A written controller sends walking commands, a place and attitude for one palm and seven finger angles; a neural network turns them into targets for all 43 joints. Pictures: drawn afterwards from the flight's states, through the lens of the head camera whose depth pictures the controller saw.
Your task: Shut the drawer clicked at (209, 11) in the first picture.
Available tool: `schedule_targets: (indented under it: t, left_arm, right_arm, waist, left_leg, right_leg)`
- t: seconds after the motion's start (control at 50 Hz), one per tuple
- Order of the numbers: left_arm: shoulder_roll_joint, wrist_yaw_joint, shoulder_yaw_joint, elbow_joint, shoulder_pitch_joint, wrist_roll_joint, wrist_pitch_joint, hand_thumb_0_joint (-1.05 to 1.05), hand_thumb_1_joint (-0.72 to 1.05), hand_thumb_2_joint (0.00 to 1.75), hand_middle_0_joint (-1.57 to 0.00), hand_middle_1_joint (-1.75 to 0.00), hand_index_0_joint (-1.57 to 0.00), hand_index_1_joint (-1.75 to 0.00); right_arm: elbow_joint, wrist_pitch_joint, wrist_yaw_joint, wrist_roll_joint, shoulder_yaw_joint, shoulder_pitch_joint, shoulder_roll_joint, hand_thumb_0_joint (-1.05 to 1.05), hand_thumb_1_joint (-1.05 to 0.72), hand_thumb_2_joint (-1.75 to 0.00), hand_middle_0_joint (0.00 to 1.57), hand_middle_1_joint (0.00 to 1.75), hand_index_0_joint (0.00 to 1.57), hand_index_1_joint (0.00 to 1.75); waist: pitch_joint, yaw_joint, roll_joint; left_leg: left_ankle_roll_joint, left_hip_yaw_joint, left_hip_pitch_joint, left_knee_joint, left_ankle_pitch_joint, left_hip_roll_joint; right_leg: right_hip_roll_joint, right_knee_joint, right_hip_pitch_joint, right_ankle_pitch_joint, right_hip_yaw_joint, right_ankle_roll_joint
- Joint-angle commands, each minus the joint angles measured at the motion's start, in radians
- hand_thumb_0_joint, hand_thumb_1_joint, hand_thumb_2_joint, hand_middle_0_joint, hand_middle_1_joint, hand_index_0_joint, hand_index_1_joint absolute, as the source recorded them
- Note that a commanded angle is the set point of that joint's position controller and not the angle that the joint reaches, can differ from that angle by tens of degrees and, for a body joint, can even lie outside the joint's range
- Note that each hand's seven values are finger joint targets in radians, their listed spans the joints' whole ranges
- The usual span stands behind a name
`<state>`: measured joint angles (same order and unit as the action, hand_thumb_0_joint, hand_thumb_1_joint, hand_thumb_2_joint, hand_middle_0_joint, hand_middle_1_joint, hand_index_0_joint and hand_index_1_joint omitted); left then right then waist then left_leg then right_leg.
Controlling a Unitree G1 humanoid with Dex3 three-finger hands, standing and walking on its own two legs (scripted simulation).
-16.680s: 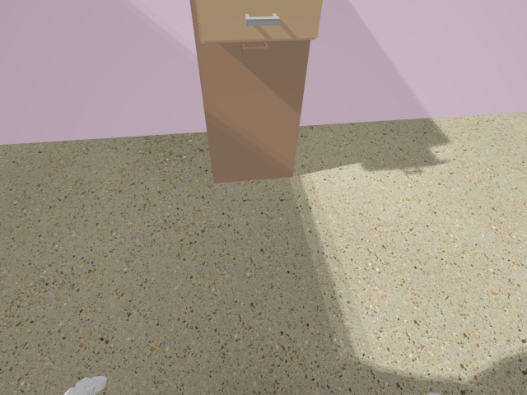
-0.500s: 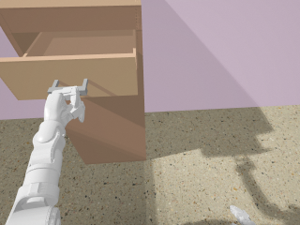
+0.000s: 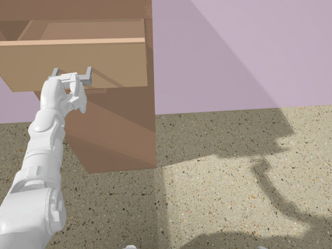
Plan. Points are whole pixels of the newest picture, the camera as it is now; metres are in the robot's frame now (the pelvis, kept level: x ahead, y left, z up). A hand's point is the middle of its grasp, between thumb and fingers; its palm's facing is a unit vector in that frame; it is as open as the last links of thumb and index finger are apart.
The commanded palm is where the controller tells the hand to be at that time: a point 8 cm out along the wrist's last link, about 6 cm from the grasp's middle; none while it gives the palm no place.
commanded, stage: push the drawer shut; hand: left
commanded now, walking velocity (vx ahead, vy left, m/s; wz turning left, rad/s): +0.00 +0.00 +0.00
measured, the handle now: (71, 75) +0.51 +0.25 +0.13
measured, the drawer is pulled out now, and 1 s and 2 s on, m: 0.12 0.00 0.00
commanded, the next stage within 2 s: pull the fist back off the drawer in 1.48 s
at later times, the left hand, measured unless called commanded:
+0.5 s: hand (83, 81) +0.49 +0.21 +0.13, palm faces +0.07 -1.00 +0.01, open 3.2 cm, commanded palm +0.48 +0.26 +0.13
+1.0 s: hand (90, 65) +0.56 +0.21 +0.13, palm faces +0.09 -1.00 -0.01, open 3.4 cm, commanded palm +0.55 +0.25 +0.13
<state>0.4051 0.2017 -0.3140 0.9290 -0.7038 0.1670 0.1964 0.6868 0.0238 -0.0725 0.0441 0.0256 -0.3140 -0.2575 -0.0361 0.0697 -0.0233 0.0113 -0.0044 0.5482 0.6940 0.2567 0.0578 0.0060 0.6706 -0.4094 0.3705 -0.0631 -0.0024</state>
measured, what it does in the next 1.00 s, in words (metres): stands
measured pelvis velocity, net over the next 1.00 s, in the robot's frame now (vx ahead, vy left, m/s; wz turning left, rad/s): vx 0.00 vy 0.01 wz -0.03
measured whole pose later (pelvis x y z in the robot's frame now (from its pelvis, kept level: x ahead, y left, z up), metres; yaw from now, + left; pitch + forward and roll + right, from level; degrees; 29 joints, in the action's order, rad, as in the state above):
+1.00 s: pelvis +0.00 +0.01 -0.01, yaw -2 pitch +17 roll -3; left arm 0.67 0.17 -0.42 1.35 -1.15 0.02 0.23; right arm 0.69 0.00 -0.03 -0.02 0.03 -0.46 -0.27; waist -0.06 0.22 -0.03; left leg 0.00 0.00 0.81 0.80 0.29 0.08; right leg -0.02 0.74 -0.66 0.38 -0.05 -0.01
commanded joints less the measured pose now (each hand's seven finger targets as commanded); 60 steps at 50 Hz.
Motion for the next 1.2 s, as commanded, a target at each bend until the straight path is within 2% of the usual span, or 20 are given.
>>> schedule_targets:
  t: [0.0,0.06,0.08,0.1,0.16,0.28,0.3,0.34,0.42,0.46,0.52,0.6,0.64,0.74,0.82,0.84,0.92,1.06,1.12,1.18]
  left_arm:
    - [0.306,-0.014,-0.094,-0.173,-0.559,0.018,0.101,0.00,0.90,0.90,-1.40,-1.60,-1.40,-1.60]
    - [0.313,-0.006,-0.097,-0.182,-0.569,0.011,0.119,0.00,0.90,0.90,-1.40,-1.60,-1.40,-1.60]
    - [0.290,-0.003,-0.077,-0.172,-0.587,0.011,0.120,0.00,0.90,0.90,-1.40,-1.60,-1.40,-1.60]
    - [0.321,-0.005,-0.107,-0.138,-0.576,0.011,0.122,0.00,0.90,0.90,-1.40,-1.60,-1.40,-1.60]
    - [0.346,-0.002,-0.115,-0.099,-0.606,0.006,0.122,0.00,0.90,0.90,-1.40,-1.60,-1.40,-1.60]
    - [0.360,-0.006,-0.097,-0.054,-0.710,-0.021,0.128,0.00,0.90,0.90,-1.40,-1.60,-1.40,-1.60]
    - [0.364,-0.010,-0.100,-0.023,-0.720,-0.025,0.127,0.00,0.90,0.90,-1.40,-1.60,-1.40,-1.60]
    - [0.386,-0.013,-0.102,-0.029,-0.765,-0.036,0.133,0.00,0.90,0.90,-1.40,-1.60,-1.40,-1.60]
    - [0.409,-0.021,-0.111,0.015,-0.803,-0.052,0.138,0.00,0.90,0.90,-1.40,-1.60,-1.40,-1.60]
    - [0.373,-0.024,-0.084,0.005,-0.839,-0.055,0.142,0.00,0.90,0.90,-1.40,-1.60,-1.40,-1.60]
    - [0.406,-0.033,-0.105,0.019,-0.864,-0.067,0.147,0.00,0.90,0.90,-1.40,-1.60,-1.40,-1.60]
    - [0.410,-0.044,-0.103,0.057,-0.889,-0.081,0.143,0.00,0.90,0.90,-1.40,-1.60,-1.40,-1.60]
    - [0.375,-0.049,-0.064,0.087,-0.920,-0.090,0.135,0.00,0.90,0.90,-1.40,-1.60,-1.40,-1.60]
    - [0.460,-0.059,-0.107,0.113,-0.973,-0.109,0.131,0.00,0.90,0.90,-1.40,-1.60,-1.40,-1.60]
    - [0.483,-0.051,-0.101,0.174,-0.993,-0.123,0.121,0.00,0.90,0.90,-1.40,-1.60,-1.40,-1.60]
    - [0.512,-0.051,-0.117,0.166,-1.016,-0.125,0.122,0.00,0.90,0.90,-1.40,-1.60,-1.40,-1.60]
    - [0.518,-0.044,-0.126,0.145,-1.029,-0.131,0.130,0.00,0.90,0.90,-1.40,-1.60,-1.40,-1.60]
    - [0.564,-0.028,-0.134,0.189,-1.079,-0.131,0.100,0.00,0.90,0.90,-1.40,-1.60,-1.40,-1.60]
    - [0.594,-0.026,-0.142,0.200,-1.091,-0.130,0.097,0.00,0.90,0.90,-1.40,-1.60,-1.40,-1.60]
    - [0.574,-0.016,-0.114,0.209,-1.100,-0.124,0.098,0.00,0.90,0.90,-1.40,-1.60,-1.40,-1.60]
  right_arm:
    - [-0.089,0.033,-0.012,-0.008,-0.056,-0.046,-0.159,0.00,-0.90,-0.90,0.20,0.30,0.20,0.30]
    - [-0.096,0.029,-0.009,-0.006,-0.060,-0.053,-0.158,0.00,-0.90,-0.90,0.20,0.30,0.20,0.30]
    - [-0.094,0.030,-0.008,-0.006,-0.060,-0.056,-0.156,0.00,-0.90,-0.90,0.20,0.30,0.20,0.30]
    - [-0.088,0.027,-0.007,-0.011,-0.061,-0.073,-0.161,0.00,-0.90,-0.90,0.20,0.30,0.20,0.30]
    - [-0.087,0.022,-0.008,-0.009,-0.063,-0.084,-0.167,0.00,-0.90,-0.90,0.20,0.30,0.20,0.30]
    - [-0.077,0.016,-0.008,-0.014,-0.063,-0.117,-0.174,0.00,-0.90,-0.90,0.20,0.30,0.20,0.30]
    - [-0.067,0.016,-0.007,-0.018,-0.064,-0.131,-0.177,0.00,-0.90,-0.90,0.20,0.30,0.20,0.30]
    - [-0.065,0.017,-0.006,-0.019,-0.066,-0.143,-0.181,0.00,-0.90,-0.90,0.20,0.30,0.20,0.30]
    - [-0.057,0.019,-0.003,-0.026,-0.066,-0.169,-0.187,0.00,-0.90,-0.90,0.20,0.30,0.20,0.30]
    - [-0.052,0.021,0.001,-0.030,-0.069,-0.181,-0.185,0.00,-0.90,-0.90,0.20,0.30,0.20,0.30]
    - [-0.046,0.020,0.006,-0.035,-0.069,-0.199,-0.190,0.00,-0.90,-0.90,0.20,0.30,0.20,0.30]
    - [-0.037,0.015,0.011,-0.043,-0.071,-0.224,-0.194,0.00,-0.90,-0.90,0.20,0.30,0.20,0.30]
    - [-0.032,0.014,0.012,-0.043,-0.068,-0.227,-0.193,0.00,-0.90,-0.90,0.20,0.30,0.20,0.30]
    - [-0.028,0.012,0.015,-0.051,-0.068,-0.263,-0.205,0.00,-0.90,-0.90,0.20,0.30,0.20,0.30]
    - [-0.024,0.004,0.016,-0.051,-0.061,-0.284,-0.208,0.00,-0.90,-0.90,0.20,0.30,0.20,0.30]
    - [-0.022,0.003,0.014,-0.056,-0.061,-0.294,-0.212,0.00,-0.90,-0.90,0.20,0.30,0.20,0.30]
    - [-0.023,-0.004,0.022,-0.064,-0.065,-0.319,-0.208,0.00,-0.90,-0.90,0.20,0.30,0.20,0.30]
    - [-0.019,-0.022,0.019,-0.059,-0.063,-0.350,-0.216,0.00,-0.90,-0.90,0.20,0.30,0.20,0.30]
    - [-0.013,-0.020,0.014,-0.058,-0.057,-0.358,-0.219,0.00,-0.90,-0.90,0.20,0.30,0.20,0.30]
    - [-0.011,-0.016,0.010,-0.057,-0.053,-0.358,-0.218,0.00,-0.90,-0.90,0.20,0.30,0.20,0.30]
  waist:
    - [-0.329,0.026,-0.009]
    - [-0.362,0.021,-0.063]
    - [-0.351,0.032,-0.079]
    - [-0.341,0.032,-0.026]
    - [-0.320,0.043,-0.015]
    - [-0.326,0.070,-0.086]
    - [-0.320,0.079,-0.051]
    - [-0.352,0.085,-0.086]
    - [-0.381,0.097,-0.086]
    - [-0.412,0.108,-0.111]
    - [-0.435,0.109,-0.126]
    - [-0.411,0.123,-0.119]
    - [-0.385,0.144,-0.129]
    - [-0.434,0.151,-0.124]
    - [-0.406,0.171,-0.129]
    - [-0.419,0.173,-0.127]
    - [-0.497,0.169,-0.176]
    - [-0.458,0.203,-0.142]
    - [-0.442,0.210,-0.163]
    - [-0.423,0.220,-0.169]
  left_leg:
    - [-0.049,0.018,-0.271,-0.056,-0.092,-0.046]
    - [-0.044,0.017,-0.296,-0.053,-0.116,-0.044]
    - [-0.045,0.013,-0.301,-0.050,-0.111,-0.044]
    - [-0.049,0.019,-0.273,-0.047,-0.095,-0.042]
    - [-0.051,0.016,-0.244,-0.049,-0.072,-0.040]
    - [-0.044,0.029,-0.255,-0.045,-0.050,-0.033]
    - [-0.048,0.033,-0.245,-0.038,-0.044,-0.032]
    - [-0.044,0.039,-0.257,-0.036,-0.049,-0.029]
    - [-0.043,0.049,-0.265,-0.025,-0.055,-0.023]
    - [-0.039,0.056,-0.298,-0.017,-0.078,-0.021]
    - [-0.039,0.059,-0.307,-0.004,-0.111,-0.017]
    - [-0.039,0.064,-0.289,0.005,-0.116,-0.014]
    - [-0.036,0.067,-0.282,0.001,-0.088,-0.011]
    - [-0.042,0.066,-0.261,0.021,-0.109,-0.010]
    - [-0.044,0.060,-0.226,0.032,-0.107,-0.008]
    - [-0.044,0.066,-0.226,0.034,-0.114,-0.005]
    - [-0.043,0.068,-0.281,0.061,-0.208,-0.003]
    - [-0.054,0.056,-0.215,0.068,-0.180,-0.005]
    - [-0.056,0.052,-0.201,0.070,-0.164,-0.003]
    - [-0.055,0.053,-0.189,0.069,-0.140,0.000]
  right_leg:
    - [-0.036,-0.122,-0.036,-0.204,0.039,0.007]
    - [-0.039,-0.109,-0.046,-0.223,0.036,0.010]
    - [-0.041,-0.112,-0.066,-0.217,0.036,0.008]
    - [-0.044,-0.113,-0.061,-0.200,0.035,0.007]
    - [-0.044,-0.117,-0.077,-0.184,0.040,0.003]
    - [-0.046,-0.107,-0.143,-0.137,0.033,0.005]
    - [-0.048,-0.107,-0.150,-0.132,0.033,0.005]
    - [-0.047,-0.099,-0.166,-0.129,0.033,0.004]
    - [-0.049,-0.089,-0.193,-0.121,0.030,0.003]
    - [-0.051,-0.082,-0.217,-0.127,0.023,0.005]
    - [-0.053,-0.073,-0.227,-0.143,0.023,0.006]
    - [-0.056,-0.070,-0.250,-0.140,0.020,0.009]
    - [-0.055,-0.071,-0.289,-0.118,0.017,0.005]
    - [-0.055,-0.063,-0.278,-0.133,0.025,0.002]
    - [-0.056,-0.063,-0.294,-0.135,0.028,-0.001]
    - [-0.055,-0.059,-0.291,-0.138,0.026,-0.001]
    - [-0.062,-0.045,-0.291,-0.196,0.023,0.002]
    - [-0.067,-0.066,-0.279,-0.203,0.033,-0.009]
    - [-0.067,-0.069,-0.289,-0.192,0.036,-0.008]
    - [-0.066,-0.074,-0.298,-0.173,0.036,-0.009]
